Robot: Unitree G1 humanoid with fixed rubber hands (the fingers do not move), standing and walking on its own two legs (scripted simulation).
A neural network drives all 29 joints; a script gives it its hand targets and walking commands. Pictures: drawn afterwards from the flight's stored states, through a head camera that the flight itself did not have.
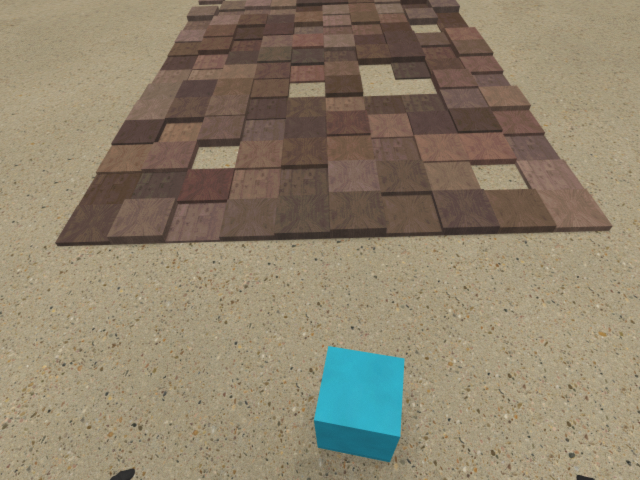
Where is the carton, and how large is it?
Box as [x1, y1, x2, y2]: [314, 346, 404, 461]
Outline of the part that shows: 328,346 314,417 318,447 389,461 400,433 404,358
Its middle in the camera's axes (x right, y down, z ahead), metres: +0.11 +0.46 +1.10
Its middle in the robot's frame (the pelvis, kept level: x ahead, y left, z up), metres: +0.45 -0.05 -0.66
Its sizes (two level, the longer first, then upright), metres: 0.210 0.200 0.250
